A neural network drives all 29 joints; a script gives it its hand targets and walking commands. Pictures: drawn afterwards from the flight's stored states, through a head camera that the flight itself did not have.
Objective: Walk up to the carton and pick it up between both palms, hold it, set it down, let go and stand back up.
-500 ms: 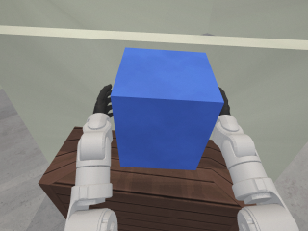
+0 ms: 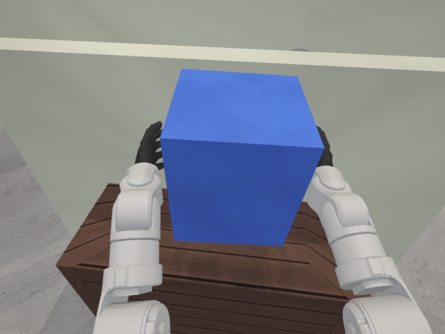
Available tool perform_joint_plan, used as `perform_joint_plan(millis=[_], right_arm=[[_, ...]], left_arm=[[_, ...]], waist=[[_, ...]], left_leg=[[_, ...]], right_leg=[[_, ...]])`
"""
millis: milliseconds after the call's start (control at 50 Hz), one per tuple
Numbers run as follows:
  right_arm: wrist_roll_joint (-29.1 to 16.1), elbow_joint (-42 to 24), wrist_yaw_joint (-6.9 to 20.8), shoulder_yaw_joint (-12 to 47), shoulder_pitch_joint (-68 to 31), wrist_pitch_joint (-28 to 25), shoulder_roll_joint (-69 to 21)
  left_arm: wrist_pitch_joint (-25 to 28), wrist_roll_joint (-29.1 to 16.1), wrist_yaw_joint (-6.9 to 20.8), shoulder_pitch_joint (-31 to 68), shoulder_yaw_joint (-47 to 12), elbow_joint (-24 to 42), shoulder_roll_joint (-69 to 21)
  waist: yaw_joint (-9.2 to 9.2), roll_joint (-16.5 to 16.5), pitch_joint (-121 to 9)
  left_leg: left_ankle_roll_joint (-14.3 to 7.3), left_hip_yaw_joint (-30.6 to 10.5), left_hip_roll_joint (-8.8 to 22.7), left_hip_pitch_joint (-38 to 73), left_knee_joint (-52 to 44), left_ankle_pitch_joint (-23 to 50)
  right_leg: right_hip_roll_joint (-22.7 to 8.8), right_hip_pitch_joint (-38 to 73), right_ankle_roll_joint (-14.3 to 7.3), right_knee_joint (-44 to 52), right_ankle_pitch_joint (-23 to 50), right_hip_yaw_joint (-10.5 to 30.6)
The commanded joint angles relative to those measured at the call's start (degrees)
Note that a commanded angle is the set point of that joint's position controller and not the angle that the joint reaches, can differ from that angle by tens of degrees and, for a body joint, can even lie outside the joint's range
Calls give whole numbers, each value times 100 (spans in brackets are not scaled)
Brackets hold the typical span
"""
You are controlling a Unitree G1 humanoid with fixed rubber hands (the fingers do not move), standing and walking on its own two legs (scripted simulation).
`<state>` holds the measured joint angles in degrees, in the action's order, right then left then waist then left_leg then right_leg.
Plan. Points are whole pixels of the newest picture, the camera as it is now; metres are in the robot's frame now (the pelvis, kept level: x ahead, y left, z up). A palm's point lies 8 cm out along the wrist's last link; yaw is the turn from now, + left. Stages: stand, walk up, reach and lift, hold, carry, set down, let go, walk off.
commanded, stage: hold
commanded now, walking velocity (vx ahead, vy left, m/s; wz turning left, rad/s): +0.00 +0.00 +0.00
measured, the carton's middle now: (234, 160) +0.38 +0.01 +0.16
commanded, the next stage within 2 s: none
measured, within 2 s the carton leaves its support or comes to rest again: neither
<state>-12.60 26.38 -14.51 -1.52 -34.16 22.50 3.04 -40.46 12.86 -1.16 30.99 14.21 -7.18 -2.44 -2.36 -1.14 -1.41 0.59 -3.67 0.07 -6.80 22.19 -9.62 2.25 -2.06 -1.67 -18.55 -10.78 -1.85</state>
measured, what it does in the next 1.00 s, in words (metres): stands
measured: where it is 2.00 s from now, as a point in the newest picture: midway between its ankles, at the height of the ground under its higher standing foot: outside the picture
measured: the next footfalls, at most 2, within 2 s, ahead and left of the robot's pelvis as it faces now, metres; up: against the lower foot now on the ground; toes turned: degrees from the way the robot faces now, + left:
none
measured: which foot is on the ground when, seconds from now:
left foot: down 0.00-1.00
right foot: down 0.00-1.00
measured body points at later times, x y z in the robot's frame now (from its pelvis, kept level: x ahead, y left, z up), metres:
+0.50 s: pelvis +0.00 +0.00 +0.00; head -0.05 +0.02 +0.45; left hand +0.36 +0.16 +0.18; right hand +0.37 -0.14 +0.17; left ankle +0.03 +0.12 -0.75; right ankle +0.00 -0.10 -0.75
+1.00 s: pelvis +0.00 +0.00 +0.00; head -0.05 +0.03 +0.45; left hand +0.36 +0.17 +0.17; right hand +0.36 -0.14 +0.16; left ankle +0.03 +0.12 -0.75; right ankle +0.00 -0.10 -0.75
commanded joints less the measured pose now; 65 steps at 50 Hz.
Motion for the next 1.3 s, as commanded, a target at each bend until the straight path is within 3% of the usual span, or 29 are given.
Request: perform_joint_plan(millis=[0, 140, 240, 460, 640, 660, 680, 880, 980, 1280], right_arm=[[-587, -2465, 757, 2579, -5644, -508, -3614], [-537, -2368, 776, 2468, -5676, -508, -3593], [-595, -2473, 747, 2588, -5699, -516, -3630], [-578, -2525, 759, 2579, -5719, -534, -3647], [-527, -2324, 807, 2450, -5740, -511, -3601], [-395, -2562, 678, 2685, -5065, -483, -3936], [-475, -2573, 623, 2720, -5198, -480, -3804], [-440, -2808, 734, 2705, -5388, -610, -3694], [-358, -2762, 787, 2624, -5452, -623, -3646], [-432, -2725, 722, 2734, -5262, -641, -3641]], left_arm=[[481, -982, 693, 4445, -3387, 1122, -3311], [440, -941, 713, 4480, -3350, 1046, -3347], [453, -946, 715, 4406, -3333, 1047, -3296], [477, -980, 705, 4472, -3393, 1125, -3344], [460, -962, 679, 4560, -3392, 1013, -3383], [511, -904, 788, 3971, -3265, 925, -3251], [545, -888, 880, 4110, -3291, 1088, -3225], [568, -993, 765, 4355, -3688, 1387, -3375], [523, -1030, 684, 4354, -3751, 1307, -3450], [530, -920, 767, 4109, -3598, 1307, -3316]], waist=[[-69, 258, -2817], [-62, 320, -2680], [-35, 232, -2740], [-44, 283, -2837], [-53, 330, -2680], [-138, -259, -2494], [-127, 60, -2637], [-79, 415, -2626], [-87, 436, -2649], [-91, 304, -2694]], left_leg=[[111, 236, -231, 1323, -50, 1714], [124, 257, -219, 1255, -111, 1553], [94, 249, -236, 1256, -56, 1690], [111, 236, -234, 1277, -55, 1674], [119, 240, -194, 1258, -130, 1495], [-125, 242, -267, 1223, -133, 1593], [-54, 180, -291, 1212, -165, 1680], [75, 171, -148, 1417, -115, 1558], [63, 160, -95, 1402, -155, 1393], [41, 174, -184, 1407, -97, 1714]], right_leg=[[104, 331, 461, 190, 1755, -70], [97, 275, 421, 239, 1446, -83], [89, 367, 466, 195, 1767, -63], [95, 347, 461, 186, 1739, -68], [109, 167, 406, 246, 1297, -90], [21, 494, 573, 336, 1832, 12], [-27, 614, 606, 218, 2243, 45], [103, 1, 374, 308, 1089, -133], [94, -134, 333, 352, 753, -130], [73, 260, 451, 260, 1467, -91]])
